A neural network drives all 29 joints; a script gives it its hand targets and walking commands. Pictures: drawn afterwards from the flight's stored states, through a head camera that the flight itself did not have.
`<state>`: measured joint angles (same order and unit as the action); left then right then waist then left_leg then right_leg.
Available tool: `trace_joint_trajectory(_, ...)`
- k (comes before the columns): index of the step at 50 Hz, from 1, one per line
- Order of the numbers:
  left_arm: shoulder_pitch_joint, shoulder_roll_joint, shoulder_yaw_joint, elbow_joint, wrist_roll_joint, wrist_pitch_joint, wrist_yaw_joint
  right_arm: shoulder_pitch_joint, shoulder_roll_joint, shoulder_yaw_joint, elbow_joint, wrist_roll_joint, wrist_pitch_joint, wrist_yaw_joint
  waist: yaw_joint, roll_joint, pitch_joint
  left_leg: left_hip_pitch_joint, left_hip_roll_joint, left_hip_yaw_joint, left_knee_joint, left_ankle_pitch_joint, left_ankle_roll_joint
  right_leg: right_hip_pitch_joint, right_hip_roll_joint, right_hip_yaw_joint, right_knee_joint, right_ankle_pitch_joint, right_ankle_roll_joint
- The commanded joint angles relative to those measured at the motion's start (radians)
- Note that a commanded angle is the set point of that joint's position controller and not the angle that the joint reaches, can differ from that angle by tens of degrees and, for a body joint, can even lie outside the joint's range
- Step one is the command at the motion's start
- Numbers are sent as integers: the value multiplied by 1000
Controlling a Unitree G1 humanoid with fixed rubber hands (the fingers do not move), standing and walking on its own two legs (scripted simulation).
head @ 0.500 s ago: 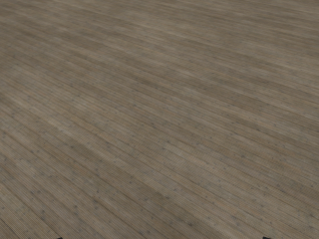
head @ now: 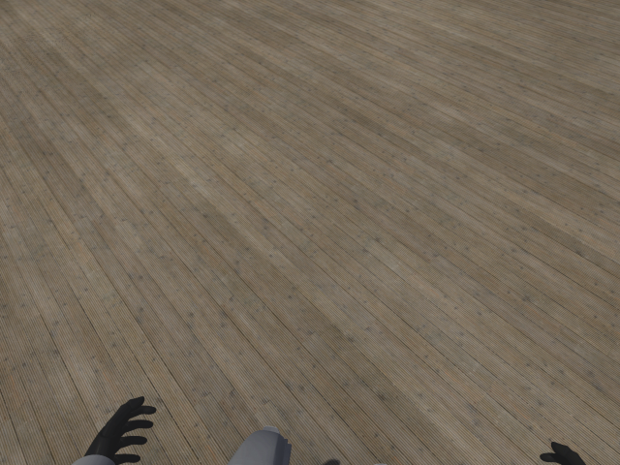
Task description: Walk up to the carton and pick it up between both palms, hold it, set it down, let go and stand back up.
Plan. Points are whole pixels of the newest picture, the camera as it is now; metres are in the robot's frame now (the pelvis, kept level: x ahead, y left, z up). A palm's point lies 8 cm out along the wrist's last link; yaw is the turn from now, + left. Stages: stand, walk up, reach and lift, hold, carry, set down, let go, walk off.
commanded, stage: walk up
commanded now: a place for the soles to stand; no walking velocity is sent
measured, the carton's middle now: out of the picture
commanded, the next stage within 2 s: none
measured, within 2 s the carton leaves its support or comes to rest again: neither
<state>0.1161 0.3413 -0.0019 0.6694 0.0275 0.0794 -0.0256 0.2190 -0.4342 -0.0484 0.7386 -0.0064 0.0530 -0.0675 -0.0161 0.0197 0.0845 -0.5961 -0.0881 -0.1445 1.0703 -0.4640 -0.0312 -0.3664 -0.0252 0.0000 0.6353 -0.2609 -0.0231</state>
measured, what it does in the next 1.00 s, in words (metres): walks backwards, turning left: left foot, then right foot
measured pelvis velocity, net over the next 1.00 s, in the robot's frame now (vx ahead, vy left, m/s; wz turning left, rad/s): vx -0.29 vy -0.08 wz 0.96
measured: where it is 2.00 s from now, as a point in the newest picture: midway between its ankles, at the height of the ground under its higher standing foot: outside the picture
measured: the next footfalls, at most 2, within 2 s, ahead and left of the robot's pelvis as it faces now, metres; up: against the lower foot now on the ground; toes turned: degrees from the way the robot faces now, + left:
left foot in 0.34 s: -0.14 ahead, +0.11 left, +0.00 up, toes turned +20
right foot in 0.68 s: -0.13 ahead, -0.10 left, +0.00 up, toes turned +36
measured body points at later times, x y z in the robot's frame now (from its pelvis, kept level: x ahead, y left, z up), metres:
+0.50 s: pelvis -0.15 -0.03 +0.01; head -0.14 +0.02 +0.45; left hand -0.16 +0.32 -0.10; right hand +0.04 -0.30 -0.07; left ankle -0.18 +0.09 -0.73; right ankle -0.07 -0.12 -0.64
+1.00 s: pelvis -0.29 -0.08 +0.01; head -0.26 -0.06 +0.45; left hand -0.48 +0.22 -0.06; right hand +0.04 -0.16 -0.10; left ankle -0.42 +0.06 -0.68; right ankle -0.16 -0.12 -0.73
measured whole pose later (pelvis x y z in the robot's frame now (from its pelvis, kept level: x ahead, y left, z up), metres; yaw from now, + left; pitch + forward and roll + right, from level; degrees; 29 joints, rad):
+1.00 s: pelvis -0.29 -0.08 +0.01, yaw +55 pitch -1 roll +0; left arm 0.22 0.44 0.04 0.63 0.06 -0.02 0.04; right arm 0.20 -0.43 -0.05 0.68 -0.04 0.11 0.13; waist 0.00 0.03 0.11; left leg -0.49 0.13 -0.04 0.94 -0.33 -0.06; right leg -0.29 -0.17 -0.29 0.56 -0.22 -0.01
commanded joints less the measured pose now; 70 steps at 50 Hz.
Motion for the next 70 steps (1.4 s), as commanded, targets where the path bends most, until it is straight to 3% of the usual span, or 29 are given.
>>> trace_joint_trajectory(1,-110,221,58,-153,-5,-51,31,115,-155,-51,-20,-26,-9,44,-49,-140,-143,-2,38,72,271,73,15,143,-243,163,-298,260,-212)
trace_joint_trajectory(6,-27,285,85,-117,-5,-53,54,13,-141,-45,-54,-13,9,95,37,-225,-102,-53,113,91,44,60,-15,274,-311,118,-276,272,-279)
trace_joint_trajectory(10,18,306,96,-108,5,-54,63,49,-143,-45,-45,-11,7,114,76,-200,-172,79,118,139,-181,-26,14,298,-333,83,-283,64,-250)
trace_joint_trajectory(15,-61,315,96,-115,-13,-42,52,198,-175,-77,-11,-9,7,128,-7,-182,-230,433,77,244,-486,97,70,81,-326,-44,-216,-222,-152)
trace_joint_trajectory(16,-61,279,80,-108,-25,-38,49,212,-186,-87,-7,-13,6,127,-28,-89,-186,463,92,178,-559,111,96,-11,-286,-80,-58,-259,-108)
trace_joint_trajectory(17,-21,238,75,-111,-42,-35,42,181,-258,-102,-36,-29,4,123,-45,179,-94,402,249,-123,-777,-40,163,-176,-176,-151,143,-383,-30)
trace_joint_trajectory(18,-106,272,88,-145,-65,-36,45,62,-347,-121,-100,-48,-6,118,-92,376,-10,253,421,-514,-950,-103,307,-306,55,-126,382,-417,29)
trace_joint_trajectory(19,-155,281,92,-151,-52,-42,50,23,-332,-120,-108,-58,-14,106,-97,314,70,120,455,-520,-998,-35,377,-250,27,-28,524,-401,25)
trace_joint_trajectory(21,-19,257,91,-65,-25,-51,34,-117,-264,-94,-121,-48,-20,91,48,101,47,144,275,-178,-806,305,291,-170,2,-3,641,-190,10)
trace_joint_trajectory(22,68,248,90,-31,-20,-53,29,-159,-256,-93,-138,-46,-19,87,81,102,-22,200,233,-103,-732,392,266,-145,7,-9,633,-118,1)
trace_joint_trajectory(28,82,225,77,-73,-31,-71,40,-8,-204,-80,-155,-32,-6,95,-24,223,-147,428,221,-272,-655,606,231,-59,60,-2,180,-167,-1)
trace_joint_trajectory(32,225,230,77,-35,-44,-84,66,-4,-186,-66,-172,-21,11,112,7,167,-195,340,144,-333,-671,419,151,212,103,-21,-262,-77,17)
trace_joint_trajectory(33,246,283,84,-39,-37,-95,70,1,-145,-53,-174,-12,11,113,21,52,-202,266,73,-287,-586,287,100,269,-15,119,-373,-65,-5)
trace_joint_trajectory(34,188,388,109,-62,-12,-98,70,32,-81,-36,-201,-3,0,112,-2,-270,-223,101,-76,-133,-327,23,27,316,-320,392,-404,-11,-71)
trace_joint_trajectory(35,34,424,132,-109,9,-95,73,-11,-142,-63,-206,-45,0,102,-1,-268,-110,-53,18,-20,-83,-58,-13,167,-511,446,-425,97,-196)
trace_joint_trajectory(36,13,372,123,-112,8,-104,71,-34,-215,-82,-186,-60,11,97,2,-163,-70,-15,56,-59,33,-38,-8,86,-505,406,-432,166,-212)
trace_joint_trajectory(37,24,313,97,-119,-2,-116,66,-26,-236,-98,-167,-58,6,104,-5,-34,-56,33,79,-35,55,64,-16,85,-377,241,-428,203,-165)
trace_joint_trajectory(38,28,285,78,-103,7,-119,65,17,-210,-94,-139,-57,2,123,-16,-29,-55,30,92,-31,66,115,-9,109,-278,129,-348,273,-103)
trace_joint_trajectory(40,63,297,102,-63,24,-122,76,58,-188,-76,-141,-54,12,151,-27,-136,-87,-45,117,27,103,165,-24,219,-267,21,-305,330,-129)
trace_joint_trajectory(43,119,310,116,-68,27,-115,78,-56,-150,-56,-179,-43,25,173,42,-199,-40,-83,175,89,-6,164,-36,222,-286,-40,-334,202,-157)
trace_joint_trajectory(46,125,359,137,-112,38,-119,82,-79,-137,-55,-184,-41,30,190,50,-203,-53,-30,210,120,-78,138,-42,216,-368,-47,-335,117,-216)
trace_joint_trajectory(49,109,386,151,-141,39,-108,71,-94,-144,-51,-180,-19,22,196,57,-222,-96,119,201,180,-233,115,-14,159,-368,-160,-309,-61,-191)
trace_joint_trajectory(53,70,395,157,-163,23,-87,58,-10,-176,-76,-146,-1,15,194,-18,-227,-155,365,130,225,-455,146,33,53,-375,-219,-170,-259,-125)
trace_joint_trajectory(55,159,319,122,-144,5,-71,47,76,-237,-99,-96,1,4,175,-50,30,-159,502,125,72,-634,105,112,-56,-296,-266,147,-254,-51)
trace_joint_trajectory(56,173,275,109,-162,-12,-66,29,66,-349,-122,-101,-14,1,162,-56,273,-115,516,309,-234,-691,326,189,-265,-167,-301,350,-436,19)
trace_joint_trajectory(57,60,318,107,-215,-41,-69,47,27,-385,-121,-143,-26,0,166,-111,405,-103,395,338,-446,-773,288,323,-329,-65,-158,411,-486,39)
trace_joint_trajectory(61,242,333,124,-78,-8,-89,68,-109,-255,-94,-186,-26,25,142,-16,205,-140,377,173,-165,-647,476,260,-211,-71,-95,457,-203,43)
trace_joint_trajectory(68,313,306,114,-100,-31,-107,96,-108,-195,-82,-247,-30,42,159,-30,232,-137,268,179,-369,-703,303,215,40,51,-39,46,-157,-12)
trace_joint_trajectory(70,379,298,109,-90,-15,-123,102,-143,-160,-57,-256,-18,35,163,16,122,-166,184,126,-335,-672,155,159,221,34,-22,-170,42,-3)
